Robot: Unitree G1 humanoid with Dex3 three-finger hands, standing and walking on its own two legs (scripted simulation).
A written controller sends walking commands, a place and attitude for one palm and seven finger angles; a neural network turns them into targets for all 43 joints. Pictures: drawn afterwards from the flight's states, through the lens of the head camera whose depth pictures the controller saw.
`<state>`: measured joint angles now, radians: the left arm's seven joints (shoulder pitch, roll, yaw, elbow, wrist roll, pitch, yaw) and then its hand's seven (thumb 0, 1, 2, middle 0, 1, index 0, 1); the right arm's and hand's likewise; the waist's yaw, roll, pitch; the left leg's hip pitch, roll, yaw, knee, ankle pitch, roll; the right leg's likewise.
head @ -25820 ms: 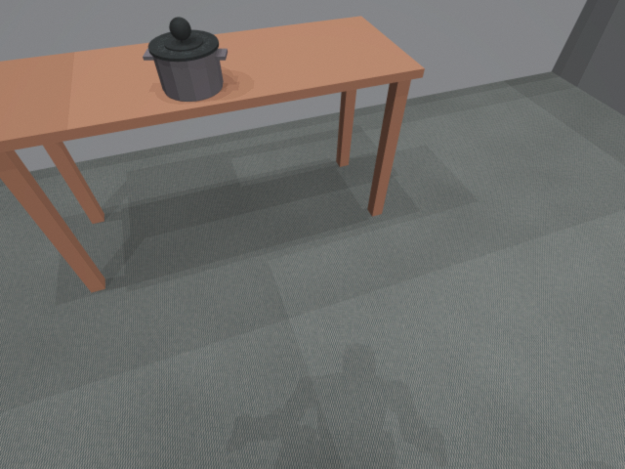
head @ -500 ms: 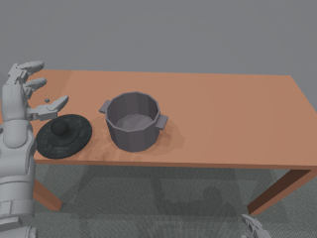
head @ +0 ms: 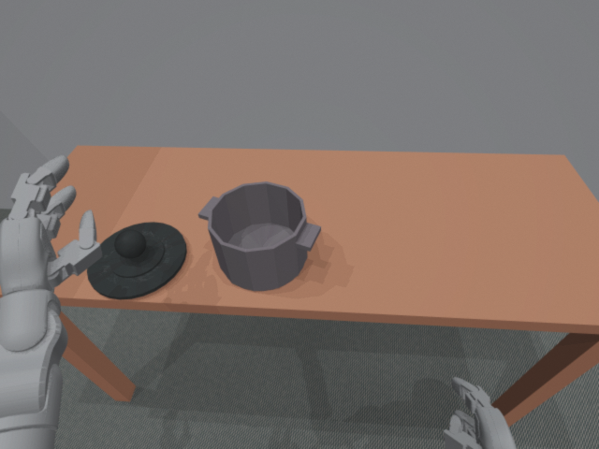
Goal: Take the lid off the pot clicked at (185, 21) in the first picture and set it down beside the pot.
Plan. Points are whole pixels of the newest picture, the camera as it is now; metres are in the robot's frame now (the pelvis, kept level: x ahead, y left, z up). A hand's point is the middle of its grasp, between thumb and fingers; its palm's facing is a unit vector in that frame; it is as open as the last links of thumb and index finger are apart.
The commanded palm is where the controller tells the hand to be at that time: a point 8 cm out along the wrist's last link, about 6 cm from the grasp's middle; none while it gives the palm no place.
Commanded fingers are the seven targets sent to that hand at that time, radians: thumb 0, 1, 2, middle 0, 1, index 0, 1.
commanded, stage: draw the hand back to the body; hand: left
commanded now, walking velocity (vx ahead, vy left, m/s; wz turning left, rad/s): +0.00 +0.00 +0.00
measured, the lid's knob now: (130, 244) +0.45 +0.36 -0.03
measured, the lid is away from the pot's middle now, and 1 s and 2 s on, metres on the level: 0.25 0.25 0.25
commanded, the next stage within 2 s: step back with the hand held close in 0.86 s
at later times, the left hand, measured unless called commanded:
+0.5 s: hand (59, 313) +0.21 +0.26 +0.16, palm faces +0.40 -0.86 -0.32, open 7.4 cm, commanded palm +0.15 +0.30 +0.17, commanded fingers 0.00 0.90 0.90 -0.20 -0.30 -0.20 -0.30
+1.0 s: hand (23, 356) +0.16 +0.27 +0.16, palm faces +0.40 -0.84 -0.36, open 7.4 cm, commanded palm +0.11 +0.31 +0.17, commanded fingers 0.00 0.90 0.90 -0.20 -0.30 -0.20 -0.30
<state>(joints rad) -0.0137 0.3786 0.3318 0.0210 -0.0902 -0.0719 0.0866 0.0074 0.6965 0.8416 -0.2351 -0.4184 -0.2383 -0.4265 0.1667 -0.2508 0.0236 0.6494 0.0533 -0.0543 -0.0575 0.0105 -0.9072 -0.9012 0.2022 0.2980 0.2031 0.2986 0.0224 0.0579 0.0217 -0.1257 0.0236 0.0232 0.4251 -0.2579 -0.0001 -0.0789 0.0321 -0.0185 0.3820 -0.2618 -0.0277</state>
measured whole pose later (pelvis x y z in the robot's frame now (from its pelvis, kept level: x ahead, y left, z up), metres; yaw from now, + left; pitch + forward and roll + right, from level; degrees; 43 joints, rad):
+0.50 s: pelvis -0.01 +0.01 +0.00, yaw +0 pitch -4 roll -1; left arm 0.33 0.34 0.30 -0.29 -0.09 -0.11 0.09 0.01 0.89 0.90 -0.20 -0.30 -0.21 -0.31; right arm 0.18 -0.24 0.02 0.65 0.03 -0.10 -0.06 0.01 -0.91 -0.90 0.20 0.30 0.20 0.30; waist 0.04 0.06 0.02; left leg -0.10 0.01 0.03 0.42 -0.24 0.01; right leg -0.05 0.02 -0.02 0.36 -0.23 -0.01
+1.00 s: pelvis -0.02 +0.03 +0.00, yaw +0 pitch -5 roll -1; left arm 0.52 0.33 0.29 -0.48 -0.07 -0.11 0.09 0.01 0.89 0.90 -0.21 -0.30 -0.21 -0.31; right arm 0.18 -0.21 0.03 0.62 0.02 -0.11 -0.06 0.01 -0.91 -0.90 0.20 0.30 0.20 0.30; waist 0.06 0.05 0.02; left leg -0.12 -0.01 0.03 0.45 -0.25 0.04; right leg -0.05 0.00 -0.02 0.37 -0.24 0.01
